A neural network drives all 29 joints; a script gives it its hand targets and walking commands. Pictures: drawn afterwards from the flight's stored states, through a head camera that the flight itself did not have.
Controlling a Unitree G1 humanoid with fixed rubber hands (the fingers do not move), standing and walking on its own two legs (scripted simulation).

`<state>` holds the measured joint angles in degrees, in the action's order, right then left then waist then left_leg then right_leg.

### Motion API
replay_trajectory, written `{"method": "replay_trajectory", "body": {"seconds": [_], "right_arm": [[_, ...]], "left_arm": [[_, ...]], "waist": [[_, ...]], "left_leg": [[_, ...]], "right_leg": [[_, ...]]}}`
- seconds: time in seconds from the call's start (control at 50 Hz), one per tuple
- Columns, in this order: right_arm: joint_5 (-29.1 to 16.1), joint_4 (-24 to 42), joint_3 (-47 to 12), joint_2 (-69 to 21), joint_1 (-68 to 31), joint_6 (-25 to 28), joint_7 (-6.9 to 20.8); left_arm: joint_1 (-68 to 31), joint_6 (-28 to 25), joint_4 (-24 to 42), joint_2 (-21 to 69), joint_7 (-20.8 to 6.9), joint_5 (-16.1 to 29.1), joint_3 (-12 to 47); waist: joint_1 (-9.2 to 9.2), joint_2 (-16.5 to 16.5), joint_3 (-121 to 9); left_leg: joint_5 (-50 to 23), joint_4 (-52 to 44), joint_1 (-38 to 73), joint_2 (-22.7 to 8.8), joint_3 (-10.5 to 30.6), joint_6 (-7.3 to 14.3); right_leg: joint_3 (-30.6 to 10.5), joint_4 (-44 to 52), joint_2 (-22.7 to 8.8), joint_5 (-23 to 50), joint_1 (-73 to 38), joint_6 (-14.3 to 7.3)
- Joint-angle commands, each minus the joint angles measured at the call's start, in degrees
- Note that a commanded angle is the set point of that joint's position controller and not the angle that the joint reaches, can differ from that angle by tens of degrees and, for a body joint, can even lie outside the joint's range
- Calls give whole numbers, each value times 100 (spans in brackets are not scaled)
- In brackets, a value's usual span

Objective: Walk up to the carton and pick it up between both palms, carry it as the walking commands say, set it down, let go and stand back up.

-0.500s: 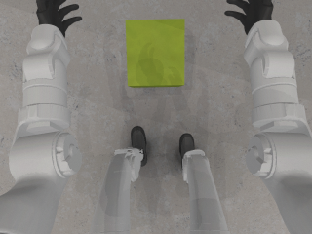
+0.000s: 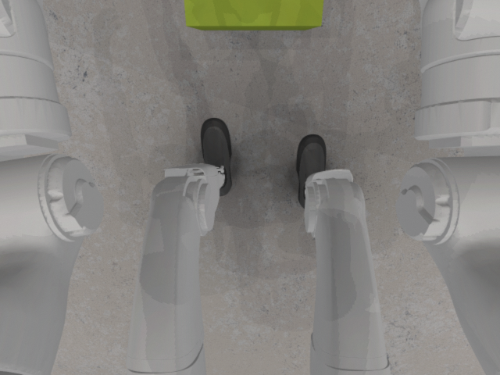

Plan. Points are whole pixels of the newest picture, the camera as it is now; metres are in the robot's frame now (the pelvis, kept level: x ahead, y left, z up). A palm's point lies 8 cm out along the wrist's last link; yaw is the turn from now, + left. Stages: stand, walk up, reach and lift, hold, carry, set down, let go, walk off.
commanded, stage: reach and lift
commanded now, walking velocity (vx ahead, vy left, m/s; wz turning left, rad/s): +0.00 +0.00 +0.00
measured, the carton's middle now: out of the picture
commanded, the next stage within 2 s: none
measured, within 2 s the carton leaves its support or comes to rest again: neither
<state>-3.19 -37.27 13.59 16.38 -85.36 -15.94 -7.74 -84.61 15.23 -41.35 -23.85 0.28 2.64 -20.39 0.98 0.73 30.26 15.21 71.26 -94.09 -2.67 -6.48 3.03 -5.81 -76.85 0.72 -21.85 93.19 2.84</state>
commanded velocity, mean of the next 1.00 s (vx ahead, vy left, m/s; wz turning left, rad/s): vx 0.00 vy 0.00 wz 0.00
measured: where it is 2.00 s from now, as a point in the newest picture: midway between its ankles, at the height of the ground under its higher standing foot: (264, 178)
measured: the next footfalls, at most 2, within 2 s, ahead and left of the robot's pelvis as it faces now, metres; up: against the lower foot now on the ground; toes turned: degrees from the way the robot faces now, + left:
none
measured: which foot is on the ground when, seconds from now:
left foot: down 0.00-1.00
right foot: down 0.00-1.00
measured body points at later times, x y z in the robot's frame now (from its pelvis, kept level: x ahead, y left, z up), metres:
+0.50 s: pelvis -0.02 -0.01 -0.16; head +0.38 +0.00 +0.03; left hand +0.59 +0.21 -0.33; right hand +0.60 -0.16 -0.33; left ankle +0.14 +0.10 -0.57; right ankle +0.10 -0.14 -0.57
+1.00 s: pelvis +0.00 -0.01 -0.24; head +0.40 +0.00 -0.05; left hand +0.57 +0.21 -0.45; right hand +0.59 -0.17 -0.44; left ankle +0.14 +0.10 -0.57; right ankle +0.10 -0.14 -0.57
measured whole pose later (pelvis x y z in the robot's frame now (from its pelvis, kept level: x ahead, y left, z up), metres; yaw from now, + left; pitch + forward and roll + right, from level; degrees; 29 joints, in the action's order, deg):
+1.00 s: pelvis +0.00 -0.01 -0.24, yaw +4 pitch +37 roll +3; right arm -14.9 -64.7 2.2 23.9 -95.7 -8.5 -7.2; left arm -97.0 8.0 -70.7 -27.3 5.2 11.4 -7.1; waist -2.0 2.4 30.1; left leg 25.9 120.8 -131.9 -3.0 -4.8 2.8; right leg -5.5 -128.5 0.7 -37.1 128.4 2.9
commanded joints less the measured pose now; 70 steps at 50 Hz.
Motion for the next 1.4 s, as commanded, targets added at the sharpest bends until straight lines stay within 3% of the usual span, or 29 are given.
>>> {"method": "replay_trajectory", "body": {"seconds": [0.0, 0.08, 0.1, 0.12, 0.2, 0.24, 0.26, 0.28, 0.3, 0.42, 0.44, 0.52, 0.64, 0.66, 0.68, 0.7, 0.74, 0.82, 0.84, 0.9, 0.94, 0.98, 1.0, 1.06, 1.1, 1.16, 1.3, 1.32, 1.38], "right_arm": [[-227, 457, 29, 2072, -3177, -47, -245], [-463, -263, -162, 2009, -3518, -266, -187], [-562, -14, -268, 2050, -3750, -258, -174], [-499, -470, -157, 2122, -3703, -260, -155], [-669, -800, -388, 2059, -3522, -168, -20], [-668, -1232, -396, 2137, -3531, -59, 64], [-768, -633, -532, 2104, -3779, -14, 78], [-810, -206, -558, 2169, -3905, 24, 71], [-814, -951, -606, 2154, -3658, 51, 86], [-900, -319, -567, 2475, -3677, 368, -95], [-842, -1116, -605, 2371, -3341, 356, -97], [-886, -1079, -621, 2202, -3232, 597, -55], [-1087, -1743, -1004, 1738, -2945, 777, 59], [-1020, -1537, -879, 1800, -2848, 784, 59], [-1071, -1788, -905, 1774, -2885, 862, 73], [-1026, -1134, -726, 2002, -3156, 930, 5], [-1106, -1980, -885, 1834, -2794, 920, 18], [-1191, -1332, -1032, 1792, -3260, 1018, 18], [-1270, -2193, -1217, 1603, -2927, 991, 58], [-1158, -2040, -1007, 1691, -3059, 1052, 80], [-1323, -1468, -1080, 1619, -3283, 1165, 115], [-1336, -2338, -1105, 1515, -2907, 1183, 190], [-1194, -2220, -881, 1577, -2814, 1199, 167], [-1143, -2556, -846, 1681, -2689, 1228, 189], [-1238, -2084, -957, 1601, -2921, 1270, 212], [-1234, -2343, -1009, 1632, -2727, 1263, 218], [-1285, -2357, -952, 1617, -2780, 1272, 221], [-1293, -2232, -1006, 1546, -2839, 1244, 232], [-1213, -2309, -963, 1522, -2778, 1241, 213]], "left_arm": [[-3132, 63, 380, -1456, 318, 579, 214], [-3619, 314, -357, -1368, 432, 827, 600], [-3593, 330, -381, -1335, 482, 795, 596], [-3632, 359, -747, -1363, 497, 874, 751], [-3669, 286, -800, -1374, 533, 851, 720], [-3620, 208, -1386, -1314, 518, 784, 713], [-3873, 142, -726, -1531, 569, 741, 671], [-4012, 110, -438, -1514, 587, 838, 815], [-3930, 79, -987, -1462, 560, 835, 860], [-4167, -175, -308, -1579, 722, 1163, 1172], [-3900, -191, -1030, -1591, 711, 1111, 1147], [-3754, -390, -1385, -1524, 650, 1119, 1174], [-3608, -717, -1942, -1665, 545, 1073, 1145], [-3616, -732, -1551, -1537, 542, 1122, 1240], [-3547, -791, -1934, -1496, 506, 1095, 1265], [-3651, -807, -1550, -1528, 538, 1168, 1244], [-3469, -814, -2277, -1598, 507, 1067, 1210], [-3833, -940, -1696, -1579, 444, 1266, 1358], [-3653, -942, -2490, -1595, 422, 1249, 1336], [-3586, -962, -2474, -1595, 375, 1178, 1284], [-3732, -1054, -1995, -1651, 395, 1068, 1292], [-3532, -1063, -2577, -1450, 334, 1005, 1379], [-3743, -1133, -2164, -1444, 366, 1009, 1348], [-3535, -1168, -2385, -1249, 378, 931, 1302], [-3547, -1141, -2275, -1381, 388, 1023, 1281], [-3354, -1131, -2513, -1383, 374, 994, 1223], [-3512, -1133, -2336, -1228, 348, 1060, 1348], [-3429, -1119, -2377, -1354, 352, 959, 1217], [-3522, -1115, -2454, -1201, 314, 1080, 1330]], "waist": [[-12, 458, -12558], [-88, 303, -11466], [50, 336, -11835], [-77, 344, -11344], [67, 430, -10936], [128, 424, -10330], [286, 514, -10934], [176, 522, -11440], [153, 443, -10680], [-210, 313, -11774], [-156, 255, -10858], [-276, 384, -10166], [37, 538, -9209], [-159, 516, -9570], [-95, 422, -9022], [-229, 473, -9715], [-158, 440, -8904], [-157, 558, -9087], [-94, 559, -8200], [-186, 548, -7971], [-1, 326, -8085], [-17, 21, -7427], [-145, -82, -7420], [-160, -274, -7276], [-103, 41, -7525], [-35, 92, -7370], [-108, -97, -7342], [67, 39, -7298], [-130, 129, -7352]], "left_leg": [[-2119, 1465, 6089, 404, 1040, -186], [-410, 1748, 4740, 416, 978, -183], [-618, 1915, 4794, 447, 877, -185], [-365, 2015, 4512, 445, 959, -202], [-278, 2370, 4134, 378, 939, -150], [-2, 2563, 3681, 327, 905, -152], [-397, 2681, 4092, 342, 916, -122], [-685, 2817, 4367, 355, 974, -91], [-469, 2928, 3881, 312, 930, -99], [-1514, 3613, 4629, 333, 988, -151], [-1146, 3659, 4052, 311, 957, -133], [-1177, 3989, 3538, 378, 943, -73], [-1450, 4445, 2910, 339, 956, -69], [-1685, 4501, 3103, 344, 971, -107], [-1634, 4606, 2689, 294, 924, -103], [-1728, 4619, 3073, 343, 978, -106], [-1619, 4829, 2625, 290, 935, -133], [-1745, 4998, 2533, 277, 912, -143], [-1355, 5068, 1975, 211, 841, -171], [-1216, 5117, 1701, 195, 927, -171], [-1529, 5192, 1939, 205, 927, -184], [-1396, 5268, 1734, 162, 954, -253], [-1604, 5249, 1920, 156, 1068, -273], [-1829, 5323, 2331, 172, 1126, -345], [-1833, 5252, 2321, 182, 1174, -247], [-1617, 5256, 2100, 200, 1051, -269], [-1597, 5222, 2086, 207, 1034, -290], [-1684, 5239, 2020, 190, 1083, -237], [-1580, 5214, 1985, 223, 1041, -236]], "right_leg": [[1188, -630, 418, 234, -934, -73], [1119, -1066, 334, -394, -588, -127], [1099, -1176, 319, -216, -921, -138], [1162, -1344, 311, -387, -472, -121], [1130, -1722, 260, -424, -249, -121], [1111, -1938, 224, -729, 166, -118], [1086, -2041, 204, -408, -159, -91], [1111, -2160, 239, -248, -221, -67], [1095, -2247, 210, -504, 295, -90], [1109, -2811, 172, 124, 60, -92], [1148, -2940, 136, -271, 563, -77], [1091, -3101, 71, -93, 849, -84], [977, -3526, -22, 261, 1154, -25], [959, -3566, 2, 487, 896, -25], [952, -3670, 5, 478, 1253, -22], [994, -3734, 14, 564, 858, -17], [957, -3828, -39, 504, 1291, 2], [923, -3968, -27, 735, 1113, -1], [877, -3986, -86, 436, 1389, 2], [879, -4139, -92, 504, 1339, -2], [865, -4236, -8, 672, 1503, 18], [890, -4321, -37, 593, 1898, -21], [910, -4336, -16, 549, 2337, -22], [975, -4277, -57, 451, 2869, -23], [1010, -4343, -59, 532, 2523, 4], [986, -4305, -91, 490, 2290, 8], [963, -4217, -54, 530, 2373, -22], [944, -4272, -57, 504, 2518, 26], [977, -4247, -40, 485, 2176, 19]]}}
